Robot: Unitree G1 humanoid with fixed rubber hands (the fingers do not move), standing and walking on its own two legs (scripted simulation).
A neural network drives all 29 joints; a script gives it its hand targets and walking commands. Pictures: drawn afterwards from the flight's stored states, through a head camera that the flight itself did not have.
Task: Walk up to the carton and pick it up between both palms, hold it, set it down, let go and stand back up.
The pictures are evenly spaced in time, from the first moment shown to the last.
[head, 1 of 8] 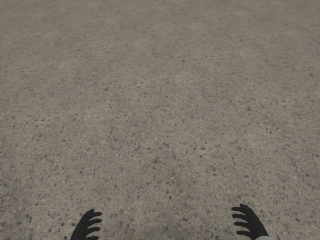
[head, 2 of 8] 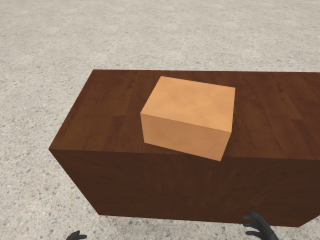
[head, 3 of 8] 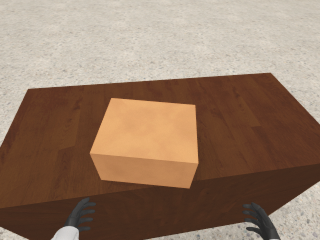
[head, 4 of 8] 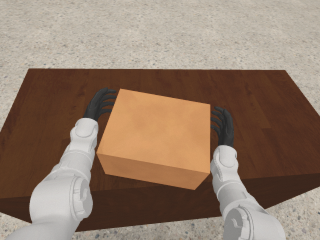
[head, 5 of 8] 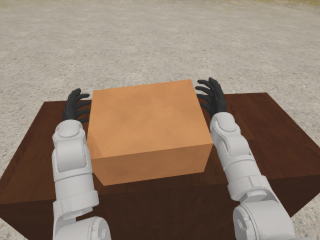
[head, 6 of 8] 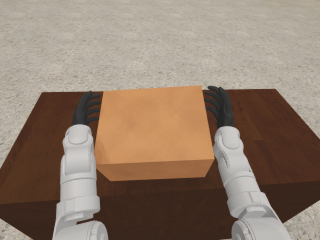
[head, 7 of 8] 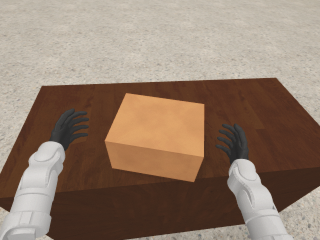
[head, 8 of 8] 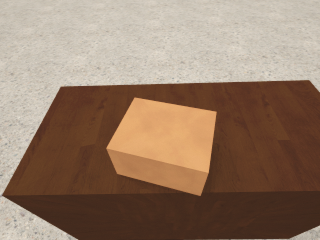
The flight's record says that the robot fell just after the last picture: no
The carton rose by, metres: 0.15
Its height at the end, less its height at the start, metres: +0.00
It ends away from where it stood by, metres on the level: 0.02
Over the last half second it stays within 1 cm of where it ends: yes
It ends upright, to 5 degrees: yes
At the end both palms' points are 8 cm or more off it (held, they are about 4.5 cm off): yes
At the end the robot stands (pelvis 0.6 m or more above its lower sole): yes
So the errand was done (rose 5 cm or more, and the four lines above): yes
